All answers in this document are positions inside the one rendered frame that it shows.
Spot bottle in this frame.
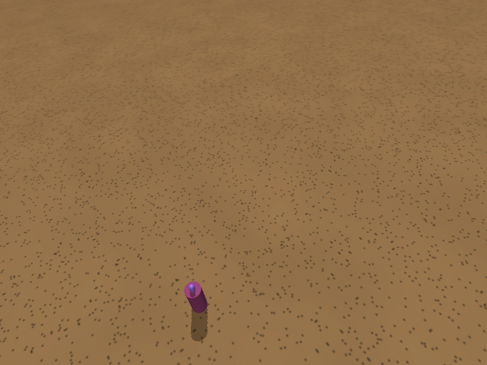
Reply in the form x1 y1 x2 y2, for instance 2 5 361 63
184 281 208 313

